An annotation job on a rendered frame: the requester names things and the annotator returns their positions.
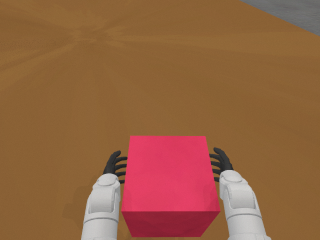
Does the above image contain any robot right hand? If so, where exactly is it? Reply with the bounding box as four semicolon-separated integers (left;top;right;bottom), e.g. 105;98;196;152
209;147;234;182

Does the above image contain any robot left hand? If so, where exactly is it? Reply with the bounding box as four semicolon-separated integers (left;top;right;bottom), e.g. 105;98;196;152
102;150;128;184

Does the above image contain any left robot forearm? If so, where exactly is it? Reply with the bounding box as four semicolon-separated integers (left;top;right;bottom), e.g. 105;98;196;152
81;173;121;240

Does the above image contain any right robot forearm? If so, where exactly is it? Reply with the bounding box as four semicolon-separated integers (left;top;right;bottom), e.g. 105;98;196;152
219;170;272;240

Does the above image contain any carton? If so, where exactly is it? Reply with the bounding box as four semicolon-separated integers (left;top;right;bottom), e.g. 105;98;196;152
121;135;221;238

